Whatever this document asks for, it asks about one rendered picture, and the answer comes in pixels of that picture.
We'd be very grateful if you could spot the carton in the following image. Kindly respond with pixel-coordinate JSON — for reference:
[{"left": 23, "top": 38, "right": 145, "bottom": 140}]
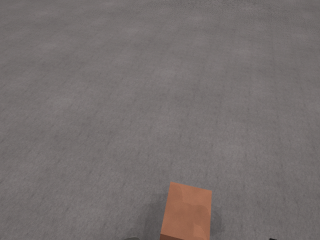
[{"left": 159, "top": 182, "right": 212, "bottom": 240}]

